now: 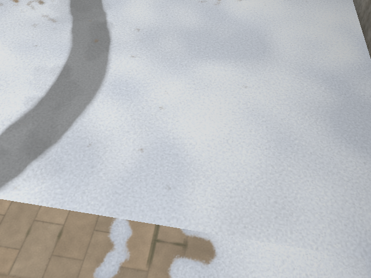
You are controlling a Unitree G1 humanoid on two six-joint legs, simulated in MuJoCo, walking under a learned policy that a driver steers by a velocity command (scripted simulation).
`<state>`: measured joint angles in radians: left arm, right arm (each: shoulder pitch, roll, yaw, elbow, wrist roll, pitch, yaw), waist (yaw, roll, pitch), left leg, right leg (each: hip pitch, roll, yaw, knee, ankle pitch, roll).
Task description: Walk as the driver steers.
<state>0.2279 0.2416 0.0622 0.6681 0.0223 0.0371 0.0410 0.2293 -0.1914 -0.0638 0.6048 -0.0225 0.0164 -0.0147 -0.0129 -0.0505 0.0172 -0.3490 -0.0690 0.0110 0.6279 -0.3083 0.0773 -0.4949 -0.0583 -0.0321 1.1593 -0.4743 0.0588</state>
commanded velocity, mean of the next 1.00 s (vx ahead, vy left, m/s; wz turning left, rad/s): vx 0.36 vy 0.00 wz -0.14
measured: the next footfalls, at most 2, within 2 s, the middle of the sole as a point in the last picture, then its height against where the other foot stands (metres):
right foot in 0.64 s outside the picture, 0.16 m higher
left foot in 1.30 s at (272, 205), level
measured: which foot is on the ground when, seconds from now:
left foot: down 0.00-0.64, up 0.66-1.00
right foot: up 0.00-0.62, down 0.64-1.00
